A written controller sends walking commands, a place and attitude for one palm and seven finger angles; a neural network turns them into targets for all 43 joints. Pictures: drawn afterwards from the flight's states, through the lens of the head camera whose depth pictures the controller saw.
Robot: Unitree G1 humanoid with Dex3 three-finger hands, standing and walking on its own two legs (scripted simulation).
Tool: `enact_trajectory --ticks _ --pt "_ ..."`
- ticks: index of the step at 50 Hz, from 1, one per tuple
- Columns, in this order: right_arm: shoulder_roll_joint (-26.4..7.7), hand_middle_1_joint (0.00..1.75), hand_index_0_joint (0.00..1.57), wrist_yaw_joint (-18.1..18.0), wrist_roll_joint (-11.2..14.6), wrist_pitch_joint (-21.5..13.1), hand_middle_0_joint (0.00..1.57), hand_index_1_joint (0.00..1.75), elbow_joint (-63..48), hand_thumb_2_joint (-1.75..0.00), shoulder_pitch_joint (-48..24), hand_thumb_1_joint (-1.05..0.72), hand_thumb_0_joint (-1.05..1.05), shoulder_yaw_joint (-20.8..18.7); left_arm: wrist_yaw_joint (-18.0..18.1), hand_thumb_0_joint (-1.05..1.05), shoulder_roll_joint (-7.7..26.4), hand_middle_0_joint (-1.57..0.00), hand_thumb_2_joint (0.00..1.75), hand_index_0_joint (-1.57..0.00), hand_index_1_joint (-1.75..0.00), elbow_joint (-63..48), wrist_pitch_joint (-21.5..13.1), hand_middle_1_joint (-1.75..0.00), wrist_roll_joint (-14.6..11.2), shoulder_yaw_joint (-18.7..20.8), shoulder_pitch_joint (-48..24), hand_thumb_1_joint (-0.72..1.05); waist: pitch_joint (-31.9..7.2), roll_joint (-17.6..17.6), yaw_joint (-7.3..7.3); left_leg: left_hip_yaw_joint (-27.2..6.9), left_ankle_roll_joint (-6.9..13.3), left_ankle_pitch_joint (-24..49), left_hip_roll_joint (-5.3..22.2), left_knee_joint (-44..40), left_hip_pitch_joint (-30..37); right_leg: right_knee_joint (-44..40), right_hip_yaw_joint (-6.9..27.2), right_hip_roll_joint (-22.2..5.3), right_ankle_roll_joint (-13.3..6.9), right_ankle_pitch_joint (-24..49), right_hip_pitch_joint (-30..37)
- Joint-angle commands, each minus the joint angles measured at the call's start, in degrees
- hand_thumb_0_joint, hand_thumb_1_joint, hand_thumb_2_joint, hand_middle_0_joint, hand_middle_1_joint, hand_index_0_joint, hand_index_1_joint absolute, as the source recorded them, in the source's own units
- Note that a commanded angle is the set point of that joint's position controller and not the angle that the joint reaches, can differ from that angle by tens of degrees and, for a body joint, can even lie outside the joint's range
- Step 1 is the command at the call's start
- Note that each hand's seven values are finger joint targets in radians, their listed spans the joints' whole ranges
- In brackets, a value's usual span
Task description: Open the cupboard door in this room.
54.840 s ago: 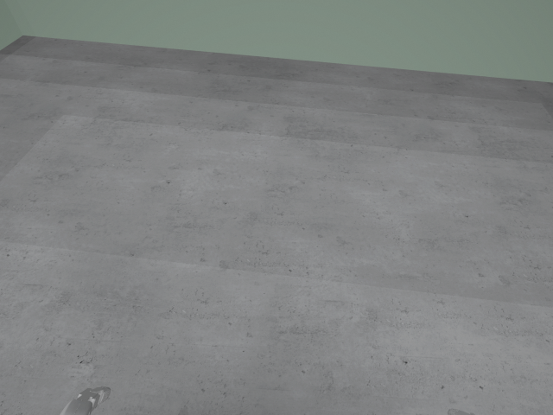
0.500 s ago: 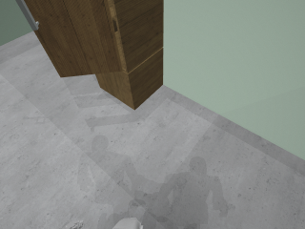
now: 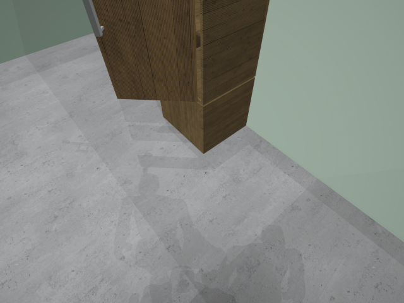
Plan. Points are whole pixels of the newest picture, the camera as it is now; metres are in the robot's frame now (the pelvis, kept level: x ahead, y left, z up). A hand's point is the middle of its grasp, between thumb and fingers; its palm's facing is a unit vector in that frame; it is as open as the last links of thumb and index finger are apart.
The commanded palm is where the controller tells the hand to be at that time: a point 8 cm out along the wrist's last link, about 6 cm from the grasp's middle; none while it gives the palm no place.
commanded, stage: take the last steps up to it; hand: left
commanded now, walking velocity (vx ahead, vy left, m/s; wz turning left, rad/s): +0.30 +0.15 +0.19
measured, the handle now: (94, 13) +1.02 +0.47 +0.09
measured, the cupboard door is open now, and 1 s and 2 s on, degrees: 46 46 46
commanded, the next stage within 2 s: come to a stop and stand still in 1.12 s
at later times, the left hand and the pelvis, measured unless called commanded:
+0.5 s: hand out of the picture +0.05 +0.23 -0.19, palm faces +0.22 -0.96 -0.17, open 7.4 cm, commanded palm none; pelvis +0.15 +0.08 -0.02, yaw +6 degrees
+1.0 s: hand (117, 186) +0.43 +0.28 -0.15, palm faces +0.06 -0.97 -0.22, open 7.3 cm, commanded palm none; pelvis +0.34 +0.10 +0.00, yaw +2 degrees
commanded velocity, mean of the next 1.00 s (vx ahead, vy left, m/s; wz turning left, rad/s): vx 0.29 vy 0.12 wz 0.00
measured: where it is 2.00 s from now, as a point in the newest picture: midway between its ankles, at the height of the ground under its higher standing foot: (178, 256)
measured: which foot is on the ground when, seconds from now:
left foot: down 0.00-0.04, up 0.06-0.42, down 0.44-0.90, up 0.92-1.00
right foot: up 0.00-0.02, down 0.04-0.44, up 0.46-0.86, down 0.88-1.00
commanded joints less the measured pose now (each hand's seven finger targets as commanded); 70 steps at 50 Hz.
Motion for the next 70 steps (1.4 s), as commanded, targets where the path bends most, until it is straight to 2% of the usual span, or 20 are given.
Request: enact_trajectory --ticks 1,2,3,6,9,17,20,21,22,23,29,42,43,45,48,52,61,63,66,70 --pt "-5.6 0.3 0.2 0.0 1.1 -1.1 0.2 0.3 -4.7 -0.9 -3.3 -0.9 0.0 -2.0 0.9 0.0 9.5 -0.2 0.9 -0.2 -0.3 1.1 -2.7 -0.3 1.0 2.4 14.6 0.9 -3.1 -14.4 7.25 0.8 1.8 -14.7 -1.1 14.3 -25.6 -25.4 15.2 -11.4 -3.2 -6.2 29.0" --pt "-5.6 0.3 0.2 0.4 0.6 -0.9 0.2 0.3 -7.1 -0.9 -5.9 -0.9 0.0 -2.0 1.6 0.0 13.9 -0.2 0.9 -0.2 -0.3 1.0 -2.7 -0.3 0.6 3.2 16.6 0.9 -0.6 -22.2 8.23 0.7 -0.2 -19.5 -1.9 29.7 -31.3 -35.8 36.1 -25.6 -9.3 -14.8 24.9" --pt "-8.0 0.3 0.2 0.9 -0.2 -0.4 0.2 0.3 -7.3 -0.9 -7.0 -0.9 0.0 -2.7 2.1 0.0 13.3 -0.2 0.9 -0.2 -0.3 0.0 -2.6 -0.3 0.1 3.0 13.8 0.9 3.4 -13.5 6.17 -3.6 -0.4 -14.5 2.0 36.8 -31.7 -38.2 36.0 -27.3 -11.3 -21.0 18.2" --pt "-6.3 0.3 0.2 1.7 -0.4 0.2 0.2 0.3 -4.7 -0.9 -6.0 -0.9 0.0 -2.8 2.3 0.0 7.0 -0.2 0.9 -0.2 -0.3 -0.8 -3.9 -0.3 0.1 1.2 6.2 0.9 5.7 -12.1 1.16 -3.4 -1.9 -1.0 6.2 40.1 -28.3 -35.8 20.2 -19.7 -7.6 -6.4 9.2" --pt "-3.5 0.3 0.2 2.5 0.0 0.4 0.2 0.3 -3.4 -0.9 -4.7 -0.9 0.0 -2.2 2.1 0.0 5.8 -0.2 0.9 -0.2 -0.3 0.9 -5.1 -0.3 0.0 0.8 9.0 0.9 2.1 -10.2 0.96 1.2 -3.4 4.1 5.4 33.8 -25.7 -33.4 7.4 -14.9 -5.7 14.2 13.9" --pt "-1.3 0.3 0.2 3.4 0.5 -1.0 0.2 0.3 -5.4 -0.9 -10.9 -0.9 0.0 -0.8 2.3 0.0 7.7 -0.2 0.9 -0.2 -0.3 5.8 -5.0 -0.3 0.6 1.0 13.8 0.9 0.4 -12.6 3.23 7.9 -2.5 3.5 2.9 9.6 -17.7 -27.2 -0.1 -15.3 -5.5 32.0 20.1" --pt "-4.1 0.3 0.2 2.5 0.1 -2.0 0.2 0.3 -2.6 -0.9 -0.7 -0.9 0.0 -1.4 2.2 0.0 8.1 -0.2 0.9 -0.2 -0.3 5.4 -4.4 -0.3 0.3 1.4 10.3 0.9 -2.3 -9.7 -2.59 10.1 -0.4 4.9 0.1 0.0 1.9 -16.2 -3.5 -13.3 -3.8 33.3 11.7" --pt "-8.4 0.3 0.2 1.7 -0.2 -2.3 0.2 0.3 -0.1 -0.9 7.6 -0.9 0.0 -2.5 1.8 0.0 6.2 -0.2 0.9 -0.2 -0.3 4.8 -4.3 -0.3 0.2 0.9 10.9 0.9 -7.9 -1.1 -5.77 8.1 0.8 4.1 3.0 -0.5 14.2 -4.1 -5.6 -10.5 -2.5 27.3 6.3" --pt "-15.1 0.3 0.2 0.8 -0.9 -2.8 0.2 0.3 1.3 -0.9 14.8 -0.9 0.0 -4.3 1.4 0.0 2.4 -0.2 0.9 -0.2 -0.3 3.5 -3.9 -0.3 -0.5 0.4 12.9 0.9 -13.9 15.5 -7.74 -13.5 6.5 4.2 18.1 -3.3 25.2 13.0 -8.2 -1.7 0.0 -2.9 -7.9" --pt "-16.8 0.3 0.2 -0.3 -0.3 -2.1 0.2 0.3 1.7 -0.9 18.2 -0.9 0.0 -4.6 1.7 0.0 1.4 -0.2 0.9 -0.2 -0.3 1.3 -3.6 -0.3 -0.3 -0.3 8.3 0.9 -14.5 16.3 -8.83 -20.0 10.1 5.0 22.5 -9.2 24.8 25.6 -1.7 -0.1 -1.2 -12.1 -13.8" --pt "-6.5 0.3 0.2 -1.1 -0.3 -3.5 0.2 0.3 -1.6 -0.9 2.2 -0.9 0.0 -1.7 0.9 0.0 0.0 -0.2 0.9 -0.2 -0.3 2.8 -1.7 -0.3 0.4 0.1 7.3 0.9 -0.6 6.6 0.05 -5.9 8.6 -0.8 17.6 -17.8 -1.9 28.2 2.9 -5.2 -2.1 4.2 -12.4" --pt "-7.2 0.3 0.2 -0.3 -0.6 -3.4 0.2 0.3 1.9 -0.9 5.9 -0.9 0.0 -1.5 0.4 0.0 1.8 -0.2 0.9 -0.2 -0.3 -1.9 -2.1 -0.3 0.5 0.4 0.1 0.9 0.0 0.1 1.72 3.4 7.8 9.5 14.0 -10.2 1.6 -10.1 -1.8 0.0 -2.9 12.0 5.4" --pt "-6.4 0.3 0.2 -0.1 -0.2 -3.4 0.2 0.3 2.1 -0.9 5.4 -0.9 0.0 -1.4 0.7 0.0 3.9 -0.2 0.9 -0.2 -0.3 -0.4 -2.6 -0.3 0.7 1.0 5.8 0.9 -1.8 -3.0 4.5 5.9 5.6 10.2 10.3 -1.2 -2.5 -14.6 0.4 -0.1 -3.9 12.6 14.7" --pt "-4.5 0.3 0.2 0.5 0.5 -3.5 0.2 0.3 -0.6 -0.9 5.9 -0.9 0.0 -1.1 1.4 0.0 13.6 -0.2 0.9 -0.2 -0.3 2.8 -3.7 -0.3 0.3 3.1 17.6 0.9 -8.2 -20.5 6.95 9.5 -0.2 -18.0 -0.9 31.0 -23.7 -28.4 34.4 -23.5 -14.8 13.8 33.9" --pt "-4.8 0.3 0.2 0.2 0.4 -2.8 0.2 0.3 0.0 -0.9 0.0 -0.9 0.0 -1.6 2.7 0.0 6.7 -0.2 0.9 -0.2 -0.3 0.7 -4.1 -0.3 -0.5 1.4 9.0 0.9 -1.6 -5.4 3.07 -0.4 -1.3 -6.5 5.6 38.3 -25.4 -28.7 22.3 -19.4 -12.7 26.1 20.9" --pt "-1.1 0.3 0.2 0.9 0.2 -1.2 0.2 0.3 2.0 -0.9 4.2 -0.9 0.0 -0.8 2.2 0.0 3.6 -0.2 0.9 -0.2 -0.3 1.8 -5.7 -0.3 -0.6 -0.1 7.6 0.9 -4.6 -7.8 -0.04 2.8 -3.6 1.0 5.8 29.1 -18.8 -28.7 6.3 -12.6 -9.1 41.7 17.7" --pt "-0.9 0.3 0.2 1.9 0.5 -1.6 0.2 0.3 -1.1 -0.9 -4.0 -0.9 0.0 -0.9 2.2 0.0 6.4 -0.2 0.9 -0.2 -0.3 5.5 -4.9 -0.3 0.2 0.3 9.2 0.9 0.1 -11.5 1.18 6.3 -2.7 4.5 3.6 8.7 -12.7 -27.1 3.1 -12.9 -8.2 34.3 14.9" --pt "-1.3 0.3 0.2 1.1 0.4 -2.1 0.2 0.3 0.7 -0.9 -0.2 -0.9 0.0 -0.7 2.7 0.0 5.5 -0.2 0.9 -0.2 -0.3 5.8 -3.9 -0.3 0.1 -0.2 7.4 0.9 -0.9 -10.1 -1.33 6.6 -2.4 10.9 2.1 -0.3 -1.7 -20.6 0.9 -9.6 -5.7 34.3 10.3" --pt "-10.7 0.3 0.2 -1.4 0.5 -2.4 0.2 0.3 2.2 -0.9 7.6 -0.9 0.0 -1.6 3.8 0.0 0.8 -0.2 0.9 -0.2 -0.3 6.7 -2.0 -0.3 -1.5 -2.2 15.2 0.9 -14.8 12.5 -2.11 -11.2 7.6 57.8 22.6 -3.0 14.7 1.1 -0.5 0.1 0.5 -11.2 4.4" --pt "-10.6 0.3 0.2 -3.7 0.5 -0.5 0.2 0.3 0.4 -0.9 1.8 -0.9 0.0 -1.6 4.2 0.0 3.4 -0.2 0.9 -0.2 -0.3 6.4 1.5 -0.3 -0.5 -0.9 12.0 0.9 -5.9 11.6 -1.95 -8.7 9.5 59.2 23.7 -5.7 1.5 19.0 6.4 0.7 0.4 -10.5 0.5"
